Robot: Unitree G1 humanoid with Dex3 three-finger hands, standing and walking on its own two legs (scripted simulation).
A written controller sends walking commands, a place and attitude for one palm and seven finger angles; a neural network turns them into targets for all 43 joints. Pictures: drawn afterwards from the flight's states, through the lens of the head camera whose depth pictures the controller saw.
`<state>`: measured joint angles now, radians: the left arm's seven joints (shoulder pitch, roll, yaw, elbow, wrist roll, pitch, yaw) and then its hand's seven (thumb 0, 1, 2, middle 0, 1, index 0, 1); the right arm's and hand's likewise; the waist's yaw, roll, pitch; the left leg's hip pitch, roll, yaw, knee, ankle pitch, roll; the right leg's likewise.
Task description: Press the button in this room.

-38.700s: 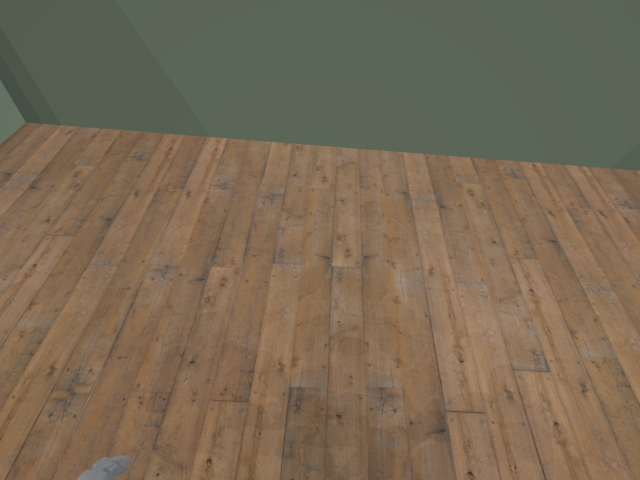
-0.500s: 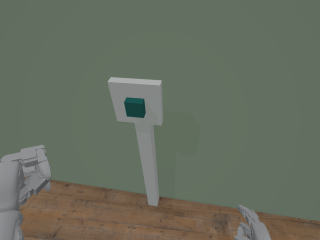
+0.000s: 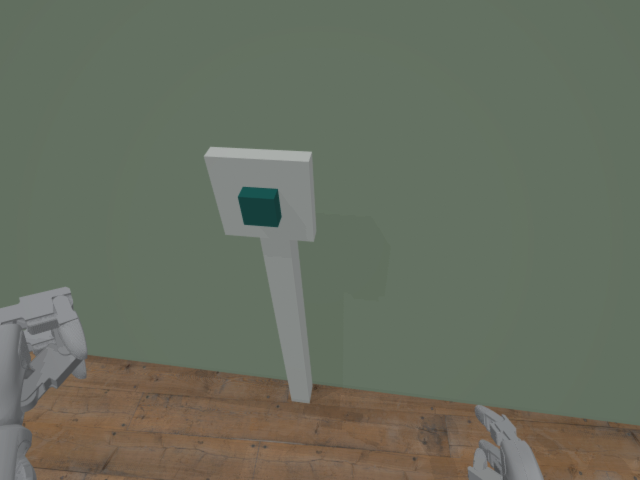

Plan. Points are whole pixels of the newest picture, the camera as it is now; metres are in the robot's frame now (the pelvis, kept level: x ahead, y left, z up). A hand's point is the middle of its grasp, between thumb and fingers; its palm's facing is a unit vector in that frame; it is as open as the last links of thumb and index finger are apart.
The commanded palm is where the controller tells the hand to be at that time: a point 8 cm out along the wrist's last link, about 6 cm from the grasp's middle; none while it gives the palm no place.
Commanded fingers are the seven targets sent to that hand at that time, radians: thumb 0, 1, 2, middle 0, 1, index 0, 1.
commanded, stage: step back with the hand held close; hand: left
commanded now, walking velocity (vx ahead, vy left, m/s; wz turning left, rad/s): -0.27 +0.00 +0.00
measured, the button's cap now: (261, 205) +0.52 +0.16 +0.08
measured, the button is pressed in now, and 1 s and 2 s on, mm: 0 0 0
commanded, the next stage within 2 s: stop stepping back and stand still in 1.40 s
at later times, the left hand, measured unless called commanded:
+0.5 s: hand (44, 406) +0.14 +0.26 +0.15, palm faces +0.38 -0.80 -0.47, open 3.1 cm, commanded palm +0.08 +0.30 +0.17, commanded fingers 0.00 0.90 0.90 -1.30 -1.50 -1.30 -1.50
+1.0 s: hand out of the picture +0.08 +0.23 +0.15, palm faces +0.32 -0.84 -0.45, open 3.1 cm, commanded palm +0.00 +0.27 +0.17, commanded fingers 0.00 0.90 0.90 -1.30 -1.50 -1.30 -1.50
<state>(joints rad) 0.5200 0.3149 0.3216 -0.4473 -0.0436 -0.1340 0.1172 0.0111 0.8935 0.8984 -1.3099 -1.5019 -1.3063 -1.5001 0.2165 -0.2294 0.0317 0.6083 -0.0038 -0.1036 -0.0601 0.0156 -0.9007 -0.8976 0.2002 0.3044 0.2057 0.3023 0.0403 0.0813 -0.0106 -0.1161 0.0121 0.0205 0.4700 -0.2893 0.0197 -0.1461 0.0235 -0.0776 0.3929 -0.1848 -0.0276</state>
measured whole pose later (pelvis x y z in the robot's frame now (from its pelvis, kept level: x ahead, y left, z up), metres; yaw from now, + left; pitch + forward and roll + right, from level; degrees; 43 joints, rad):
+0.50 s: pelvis -0.06 +0.02 -0.02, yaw -1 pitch -1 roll +0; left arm 0.60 0.35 0.37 -0.54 0.00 -0.20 0.14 0.01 0.89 0.90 -1.31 -1.50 -1.31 -1.50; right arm 0.21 -0.22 0.00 0.52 0.01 -0.04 -0.07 0.01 -0.90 -0.90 0.20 0.30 0.21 0.30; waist 0.00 0.01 0.00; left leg -0.33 -0.03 0.06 0.62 -0.27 0.06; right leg -0.39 -0.02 -0.04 0.58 -0.18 0.00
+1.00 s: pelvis -0.14 +0.00 -0.01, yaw -3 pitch +6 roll -1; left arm 0.57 0.37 0.37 -0.59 -0.02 -0.25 0.15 0.01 0.90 0.90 -1.31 -1.50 -1.31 -1.50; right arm 0.17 -0.16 0.03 0.62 -0.03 -0.12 -0.04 0.01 -0.90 -0.90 0.20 0.30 0.21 0.30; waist 0.00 -0.01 -0.01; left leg -0.53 0.04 0.05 0.46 -0.03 0.02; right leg -0.14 0.04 0.00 0.42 -0.40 -0.01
